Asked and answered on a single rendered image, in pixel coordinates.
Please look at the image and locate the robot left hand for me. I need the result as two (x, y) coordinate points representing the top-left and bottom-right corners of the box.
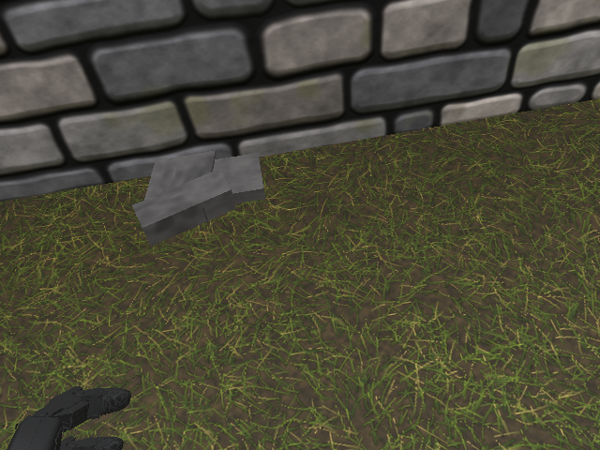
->
(7, 386), (131, 450)

